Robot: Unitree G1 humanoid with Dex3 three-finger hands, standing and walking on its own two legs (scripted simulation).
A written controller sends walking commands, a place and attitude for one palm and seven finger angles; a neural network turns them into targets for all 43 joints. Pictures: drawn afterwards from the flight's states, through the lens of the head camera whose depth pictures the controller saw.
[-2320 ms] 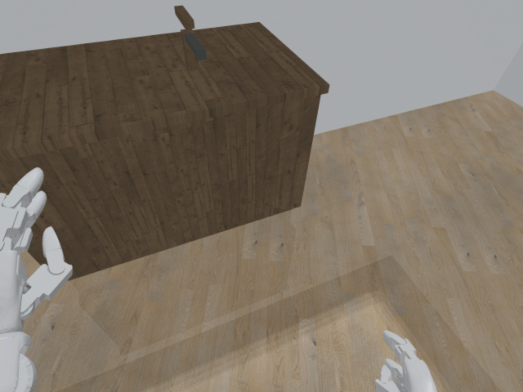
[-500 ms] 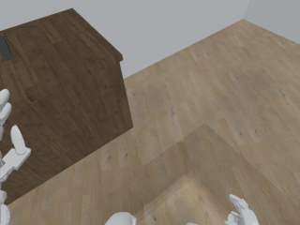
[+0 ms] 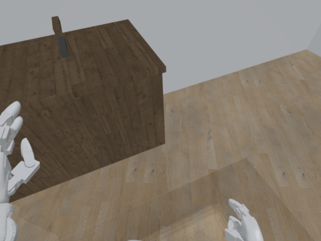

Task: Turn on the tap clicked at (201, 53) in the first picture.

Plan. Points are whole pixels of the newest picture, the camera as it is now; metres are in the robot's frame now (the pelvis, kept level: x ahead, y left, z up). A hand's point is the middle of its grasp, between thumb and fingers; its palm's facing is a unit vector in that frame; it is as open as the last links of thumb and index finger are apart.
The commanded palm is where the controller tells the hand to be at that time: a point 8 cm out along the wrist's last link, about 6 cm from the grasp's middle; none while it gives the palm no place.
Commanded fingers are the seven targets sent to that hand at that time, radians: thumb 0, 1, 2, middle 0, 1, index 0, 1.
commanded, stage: take the last steps up to it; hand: left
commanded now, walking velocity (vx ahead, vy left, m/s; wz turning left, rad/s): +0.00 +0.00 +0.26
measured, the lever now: (64, 52) +0.74 +0.45 +0.09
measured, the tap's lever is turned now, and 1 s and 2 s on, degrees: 0 0 0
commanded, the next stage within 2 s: none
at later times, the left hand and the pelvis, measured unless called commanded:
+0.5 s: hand out of the picture +0.14 +0.27 +0.19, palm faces +0.55 -0.76 -0.35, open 7.4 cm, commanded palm +0.09 +0.30 +0.19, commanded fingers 0.00 0.90 0.90 -0.20 -0.30 -0.20 -0.30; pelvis -0.04 +0.00 +0.01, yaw +7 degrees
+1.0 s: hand (47, 150) +0.23 +0.22 +0.19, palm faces +0.45 -0.77 -0.46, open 7.4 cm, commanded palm +0.17 +0.26 +0.19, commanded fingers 0.00 0.90 0.90 -0.20 -0.30 -0.20 -0.30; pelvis +0.04 -0.03 +0.02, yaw +5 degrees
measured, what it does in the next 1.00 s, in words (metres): steps on the spot: left foot, then right foot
